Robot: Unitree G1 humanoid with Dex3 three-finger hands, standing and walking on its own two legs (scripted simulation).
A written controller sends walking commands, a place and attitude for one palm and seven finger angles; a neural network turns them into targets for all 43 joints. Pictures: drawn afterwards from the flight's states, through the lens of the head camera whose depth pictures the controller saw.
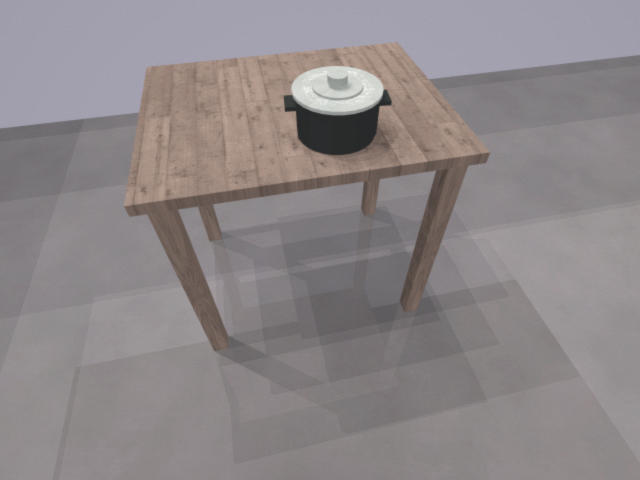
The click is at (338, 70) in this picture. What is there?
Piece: lid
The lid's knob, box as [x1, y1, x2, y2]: [327, 69, 347, 85]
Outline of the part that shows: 327,73 327,81 332,85 342,85 347,81 347,73 344,70 334,69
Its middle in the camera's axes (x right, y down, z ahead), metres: +0.03 -0.34 +0.83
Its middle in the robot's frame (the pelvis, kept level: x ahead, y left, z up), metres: +0.87 +0.01 +0.08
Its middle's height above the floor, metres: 0.85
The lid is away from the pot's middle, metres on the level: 0.00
